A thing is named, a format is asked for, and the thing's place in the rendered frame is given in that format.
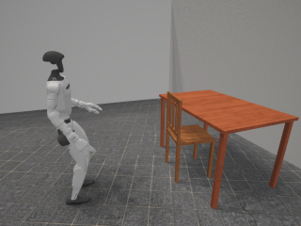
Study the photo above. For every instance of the robot head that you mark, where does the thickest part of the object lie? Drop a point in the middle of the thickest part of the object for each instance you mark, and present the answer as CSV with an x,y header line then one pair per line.
x,y
54,57

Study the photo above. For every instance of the table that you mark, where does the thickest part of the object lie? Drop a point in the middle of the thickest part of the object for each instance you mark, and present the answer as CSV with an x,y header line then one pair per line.
x,y
228,115

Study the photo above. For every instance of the right robot hand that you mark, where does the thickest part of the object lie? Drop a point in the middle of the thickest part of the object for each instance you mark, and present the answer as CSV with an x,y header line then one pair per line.
x,y
80,144

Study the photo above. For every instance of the left robot hand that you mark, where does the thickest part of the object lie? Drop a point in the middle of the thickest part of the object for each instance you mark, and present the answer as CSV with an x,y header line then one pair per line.
x,y
90,109

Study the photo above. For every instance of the right robot upper arm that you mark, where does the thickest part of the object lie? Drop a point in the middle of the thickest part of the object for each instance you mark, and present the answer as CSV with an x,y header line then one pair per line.
x,y
53,90

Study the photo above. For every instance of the right robot shin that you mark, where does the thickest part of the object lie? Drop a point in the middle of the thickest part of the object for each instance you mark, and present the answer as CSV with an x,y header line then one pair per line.
x,y
78,179

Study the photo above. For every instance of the left robot forearm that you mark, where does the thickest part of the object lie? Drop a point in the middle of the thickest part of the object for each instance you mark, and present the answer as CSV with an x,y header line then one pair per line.
x,y
78,103

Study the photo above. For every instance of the right robot forearm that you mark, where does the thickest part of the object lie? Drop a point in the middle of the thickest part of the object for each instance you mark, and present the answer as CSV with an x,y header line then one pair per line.
x,y
62,126

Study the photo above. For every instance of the chair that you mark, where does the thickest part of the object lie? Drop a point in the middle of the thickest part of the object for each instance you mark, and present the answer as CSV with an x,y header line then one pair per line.
x,y
185,135

